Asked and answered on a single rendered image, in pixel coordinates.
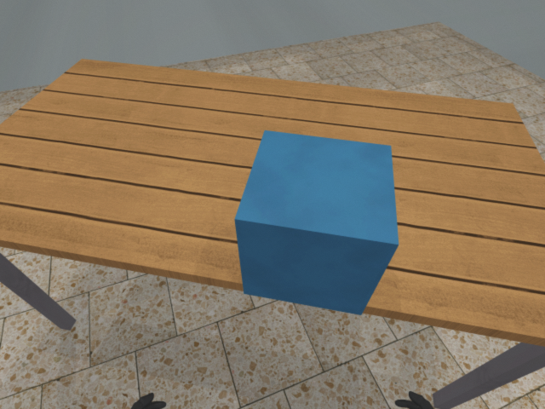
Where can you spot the robot right hand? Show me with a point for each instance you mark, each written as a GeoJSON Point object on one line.
{"type": "Point", "coordinates": [418, 402]}

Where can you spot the table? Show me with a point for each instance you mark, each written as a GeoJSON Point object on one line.
{"type": "Point", "coordinates": [143, 168]}

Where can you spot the carton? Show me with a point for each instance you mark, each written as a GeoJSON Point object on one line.
{"type": "Point", "coordinates": [317, 222]}

